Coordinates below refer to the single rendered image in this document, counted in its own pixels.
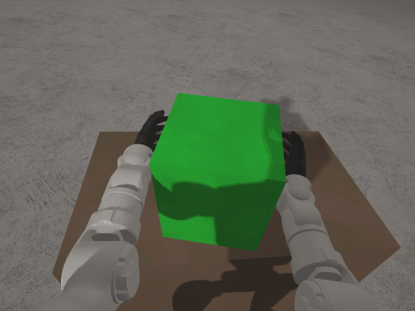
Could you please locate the pedestal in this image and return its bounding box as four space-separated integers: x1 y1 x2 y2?
52 131 401 311

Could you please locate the carton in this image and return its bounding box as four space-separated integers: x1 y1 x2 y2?
149 93 286 251

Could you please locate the robot right upper arm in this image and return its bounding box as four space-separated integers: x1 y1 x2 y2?
294 278 375 311

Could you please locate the robot right hand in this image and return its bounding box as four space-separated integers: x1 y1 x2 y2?
282 131 306 177

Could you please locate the robot right forearm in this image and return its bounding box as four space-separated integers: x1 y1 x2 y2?
276 174 375 309

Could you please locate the robot left forearm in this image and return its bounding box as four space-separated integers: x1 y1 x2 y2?
61 144 153 290

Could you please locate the robot left hand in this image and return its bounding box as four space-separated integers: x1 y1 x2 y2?
134 110 168 152

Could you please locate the robot left upper arm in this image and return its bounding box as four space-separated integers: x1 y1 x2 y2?
26 241 139 311

